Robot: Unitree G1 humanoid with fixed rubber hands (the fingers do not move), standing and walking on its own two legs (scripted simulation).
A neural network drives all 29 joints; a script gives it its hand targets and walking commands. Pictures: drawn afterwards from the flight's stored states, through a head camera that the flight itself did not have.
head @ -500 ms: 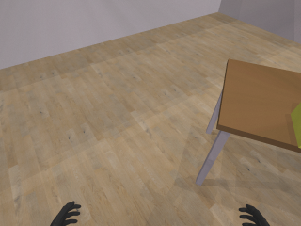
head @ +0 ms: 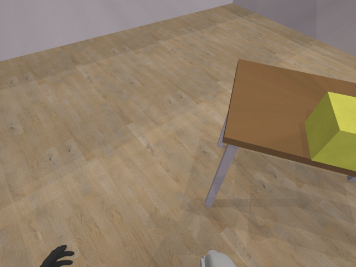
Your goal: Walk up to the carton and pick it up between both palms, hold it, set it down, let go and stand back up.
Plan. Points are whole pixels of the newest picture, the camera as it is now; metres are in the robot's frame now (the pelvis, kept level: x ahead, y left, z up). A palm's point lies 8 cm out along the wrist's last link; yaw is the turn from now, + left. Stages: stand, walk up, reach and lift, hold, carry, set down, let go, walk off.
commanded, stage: walk up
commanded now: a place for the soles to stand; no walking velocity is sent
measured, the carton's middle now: out of the picture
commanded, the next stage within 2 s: none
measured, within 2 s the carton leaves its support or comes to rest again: neither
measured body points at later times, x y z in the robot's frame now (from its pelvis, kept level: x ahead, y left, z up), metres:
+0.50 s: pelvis +0.00 -0.13 -0.01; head +0.03 -0.11 +0.44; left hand +0.17 +0.15 -0.12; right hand +0.01 -0.49 -0.07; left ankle +0.04 -0.01 -0.73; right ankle +0.08 -0.22 -0.71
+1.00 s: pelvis +0.03 -0.30 -0.01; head +0.06 -0.30 +0.44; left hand +0.20 -0.01 -0.10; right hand +0.05 -0.65 -0.08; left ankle +0.10 -0.17 -0.68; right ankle +0.07 -0.42 -0.73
